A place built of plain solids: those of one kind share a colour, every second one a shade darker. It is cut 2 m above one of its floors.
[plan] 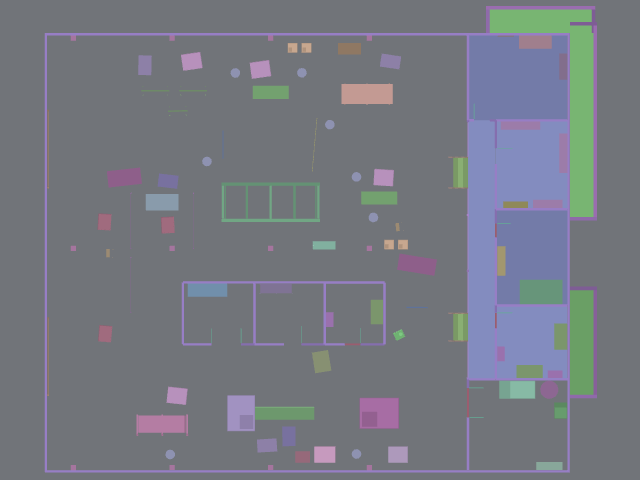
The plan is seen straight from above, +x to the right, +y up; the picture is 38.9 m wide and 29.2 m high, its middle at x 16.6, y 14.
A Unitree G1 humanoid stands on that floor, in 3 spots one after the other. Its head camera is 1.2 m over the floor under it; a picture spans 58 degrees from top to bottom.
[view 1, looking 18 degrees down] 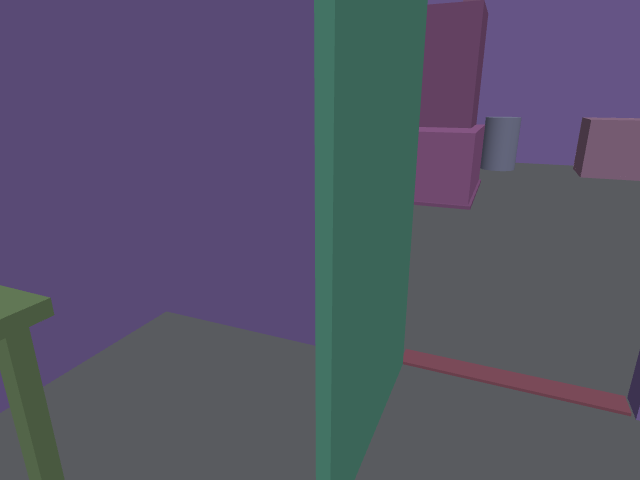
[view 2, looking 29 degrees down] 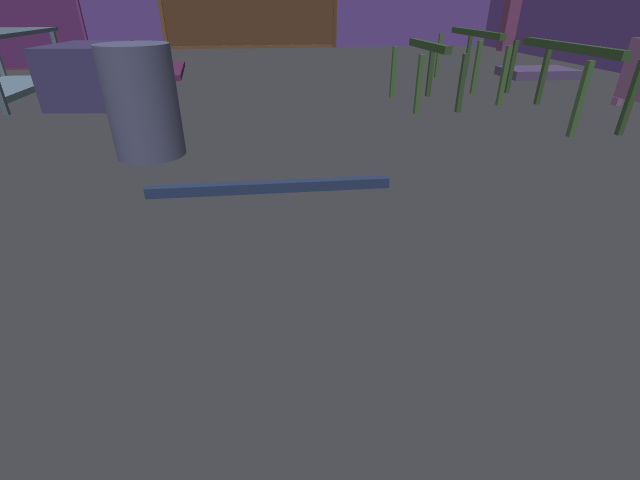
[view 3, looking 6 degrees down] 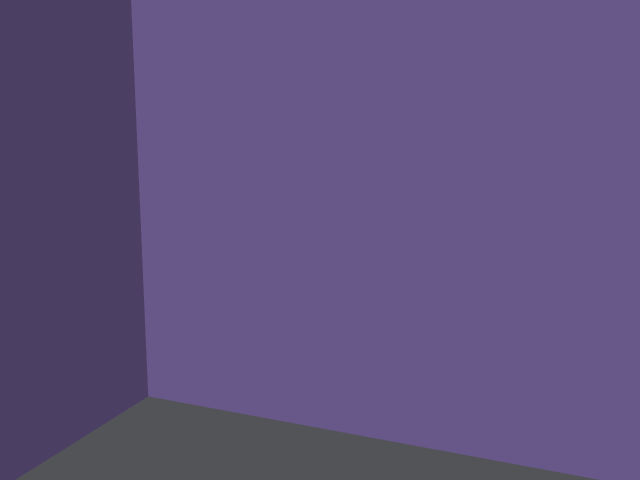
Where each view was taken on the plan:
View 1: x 18.70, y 9.50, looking -67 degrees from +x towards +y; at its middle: door_leaf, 0.97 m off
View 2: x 13.60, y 19.80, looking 173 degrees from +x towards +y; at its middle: ground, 2.48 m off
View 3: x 14.70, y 9.50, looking -161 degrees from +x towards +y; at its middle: wall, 2.13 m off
